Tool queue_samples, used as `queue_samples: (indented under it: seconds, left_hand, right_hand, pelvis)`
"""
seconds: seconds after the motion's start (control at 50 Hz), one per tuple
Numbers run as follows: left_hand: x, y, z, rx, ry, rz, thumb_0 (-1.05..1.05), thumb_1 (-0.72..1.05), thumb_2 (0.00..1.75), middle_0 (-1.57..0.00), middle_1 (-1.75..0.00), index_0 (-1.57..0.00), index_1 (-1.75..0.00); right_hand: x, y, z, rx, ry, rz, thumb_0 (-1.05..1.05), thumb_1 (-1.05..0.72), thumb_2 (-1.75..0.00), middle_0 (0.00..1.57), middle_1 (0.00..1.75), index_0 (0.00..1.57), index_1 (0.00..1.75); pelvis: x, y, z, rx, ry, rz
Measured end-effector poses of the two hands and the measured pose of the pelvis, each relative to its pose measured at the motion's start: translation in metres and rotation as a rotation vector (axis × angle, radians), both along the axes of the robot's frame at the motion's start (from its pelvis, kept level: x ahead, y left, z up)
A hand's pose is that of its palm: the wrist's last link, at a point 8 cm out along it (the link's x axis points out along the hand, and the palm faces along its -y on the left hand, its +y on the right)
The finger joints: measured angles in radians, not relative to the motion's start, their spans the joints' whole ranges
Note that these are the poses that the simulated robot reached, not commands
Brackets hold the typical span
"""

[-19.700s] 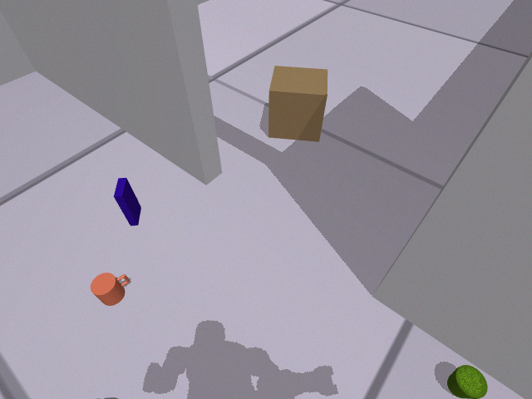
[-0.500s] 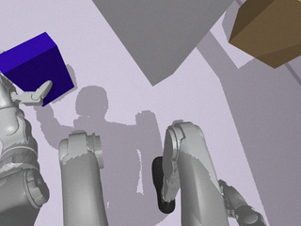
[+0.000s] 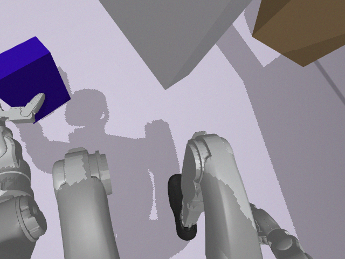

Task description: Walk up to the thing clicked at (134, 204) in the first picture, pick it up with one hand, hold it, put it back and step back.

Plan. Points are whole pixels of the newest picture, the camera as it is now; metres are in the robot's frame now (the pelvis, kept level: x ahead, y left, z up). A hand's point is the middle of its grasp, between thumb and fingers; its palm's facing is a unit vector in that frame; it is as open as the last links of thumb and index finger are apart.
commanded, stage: lower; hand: left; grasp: from the side
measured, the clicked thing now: (34, 88) +0.46 +0.25 -0.10
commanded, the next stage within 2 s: loosen in 1.42 s
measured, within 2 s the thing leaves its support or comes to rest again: rests again in 1.72 s
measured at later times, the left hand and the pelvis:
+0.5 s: hand (26, 98) +0.45 +0.28 -0.14, palm faces +0.36 -0.93 -0.02, open 8.3 cm; pelvis +0.00 +0.00 -0.01, yaw -3 degrees
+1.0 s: hand (29, 99) +0.45 +0.28 -0.16, palm faces +0.36 -0.93 -0.02, open 8.3 cm; pelvis -0.01 +0.01 -0.02, yaw -4 degrees
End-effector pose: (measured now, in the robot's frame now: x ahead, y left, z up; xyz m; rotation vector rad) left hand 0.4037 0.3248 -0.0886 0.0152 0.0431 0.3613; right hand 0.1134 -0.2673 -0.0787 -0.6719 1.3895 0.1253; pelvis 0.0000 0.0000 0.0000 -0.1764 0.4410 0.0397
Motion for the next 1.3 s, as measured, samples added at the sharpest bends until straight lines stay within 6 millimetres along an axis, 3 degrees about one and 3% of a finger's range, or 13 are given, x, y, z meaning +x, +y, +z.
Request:
queue_samples:
  seconds: [0.2,0.44,1.0,1.3]
  left_hand:
    - [0.003,-0.002,-0.031,-0.005,0.012,-0.003,0.00,-0.29,1.05,-0.91,-1.20,-0.91,-1.21]
    - [0.009,0.000,-0.050,-0.006,0.016,0.002,0.00,-0.29,1.05,-0.91,-1.20,-0.91,-1.21]
    - [0.012,-0.001,-0.072,-0.009,0.015,0.006,0.00,-0.28,1.05,-0.89,-1.21,-0.90,-1.22]
    - [0.012,-0.004,-0.084,-0.011,0.019,0.008,0.00,-0.27,1.05,-0.89,-1.22,-0.89,-1.23]
  right_hand:
    - [-0.002,0.001,0.001,-0.031,0.028,0.058,0.00,-0.91,-0.91,0.20,0.30,0.21,0.30]
    - [0.000,0.002,0.007,-0.071,0.053,0.121,0.00,-0.91,-0.91,0.20,0.30,0.21,0.30]
    - [-0.009,0.012,0.022,-0.122,0.075,0.202,0.00,-0.89,-0.90,0.21,0.30,0.21,0.30]
    - [-0.004,0.016,0.026,-0.138,0.083,0.245,0.00,-0.88,-0.90,0.21,0.30,0.21,0.30]
  pelvis:
    - [-0.002,0.001,-0.009,-0.018,-0.039,-0.014]
    - [-0.001,0.004,-0.014,-0.043,-0.071,-0.022]
    - [-0.009,0.012,-0.018,-0.088,-0.133,-0.042]
    - [-0.010,0.013,-0.018,-0.102,-0.148,-0.050]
